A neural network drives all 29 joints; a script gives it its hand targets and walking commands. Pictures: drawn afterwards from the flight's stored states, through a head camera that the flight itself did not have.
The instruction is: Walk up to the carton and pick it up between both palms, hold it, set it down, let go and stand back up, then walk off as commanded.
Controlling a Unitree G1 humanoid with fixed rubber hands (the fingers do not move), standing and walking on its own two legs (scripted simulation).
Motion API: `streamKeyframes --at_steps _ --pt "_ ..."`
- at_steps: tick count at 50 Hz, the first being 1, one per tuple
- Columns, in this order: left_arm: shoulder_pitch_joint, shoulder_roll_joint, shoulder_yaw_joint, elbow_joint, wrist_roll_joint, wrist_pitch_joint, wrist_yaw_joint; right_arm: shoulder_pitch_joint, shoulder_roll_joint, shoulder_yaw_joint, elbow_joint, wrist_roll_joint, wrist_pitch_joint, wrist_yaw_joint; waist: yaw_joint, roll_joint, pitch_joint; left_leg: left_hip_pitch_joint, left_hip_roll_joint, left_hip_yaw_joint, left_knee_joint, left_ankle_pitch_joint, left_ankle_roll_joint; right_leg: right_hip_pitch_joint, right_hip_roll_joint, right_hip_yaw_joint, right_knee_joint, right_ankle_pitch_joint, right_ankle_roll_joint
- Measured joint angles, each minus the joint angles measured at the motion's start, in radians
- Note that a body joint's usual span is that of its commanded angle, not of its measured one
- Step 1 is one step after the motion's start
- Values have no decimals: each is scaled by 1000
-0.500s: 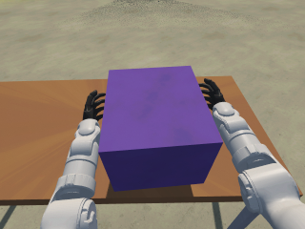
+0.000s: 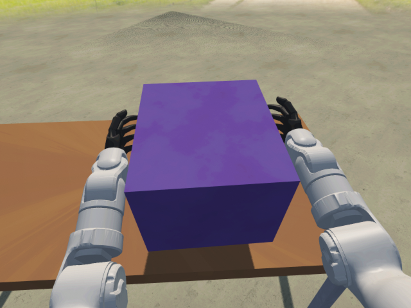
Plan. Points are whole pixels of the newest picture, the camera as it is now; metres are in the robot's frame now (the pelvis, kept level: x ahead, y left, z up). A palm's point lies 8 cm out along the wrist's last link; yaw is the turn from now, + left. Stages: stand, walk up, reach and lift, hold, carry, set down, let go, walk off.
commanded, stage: reach and lift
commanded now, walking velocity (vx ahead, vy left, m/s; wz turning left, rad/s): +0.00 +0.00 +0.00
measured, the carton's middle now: (205, 159) +0.39 +0.02 +0.12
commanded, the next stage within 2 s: hold in 1.22 s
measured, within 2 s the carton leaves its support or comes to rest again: neither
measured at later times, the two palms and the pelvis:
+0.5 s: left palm (116, 139) +0.36 +0.19 +0.20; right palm (296, 135) +0.39 -0.16 +0.19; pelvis +0.00 +0.01 +0.00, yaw +0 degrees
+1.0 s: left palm (109, 133) +0.35 +0.19 +0.22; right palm (298, 125) +0.38 -0.16 +0.22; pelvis +0.00 +0.01 +0.00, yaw +0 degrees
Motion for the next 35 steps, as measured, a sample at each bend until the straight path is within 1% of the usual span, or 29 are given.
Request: streamKeyframes --at_steps 6,12,18,22,27,29,32,35 --pt "-8 3 20 0 21 52 -34 0 14 -14 13 0 31 -3 -5 -2 0 15 -7 0 -1 2 7 16 -7 0 0 0 4" --pt "-11 6 20 -24 22 70 -37 0 15 -20 -14 0 47 -8 -8 -3 -2 16 -13 0 -1 5 8 17 -13 0 0 3 7" --pt "-52 9 20 -26 27 101 -38 -1 16 -54 -21 0 50 -3 -13 -7 -12 16 -14 0 -1 4 11 18 -13 0 0 2 7" --pt "-72 9 20 -27 36 127 -40 -1 17 -68 -16 0 52 3 -22 -7 -1 18 -14 0 -3 5 11 18 -13 0 0 2 7" --pt "-70 9 20 -31 39 135 -44 -1 17 -69 -29 1 69 -1 -34 -7 16 21 -13 0 -5 5 12 21 -13 0 -2 2 7" --pt "-58 9 20 -62 39 139 -45 1 17 -69 -63 7 84 -9 -36 -7 20 21 -12 0 -6 5 12 21 -12 0 -3 2 7" --pt "-24 7 20 -155 39 141 -46 4 17 -69 -148 32 104 -28 -36 -7 16 21 -11 0 -5 4 12 21 -11 0 -3 2 8" --pt "-28 7 26 -169 41 155 -49 2 17 -69 -152 34 109 -30 -36 -9 7 32 -11 0 -5 1 12 33 -10 0 -5 0 8"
